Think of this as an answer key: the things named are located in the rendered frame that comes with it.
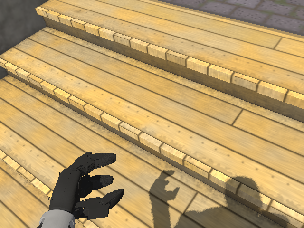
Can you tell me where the robot left hand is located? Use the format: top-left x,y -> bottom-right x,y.
48,151 -> 124,220

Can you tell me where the left robot forearm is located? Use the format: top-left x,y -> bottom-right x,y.
36,209 -> 76,228

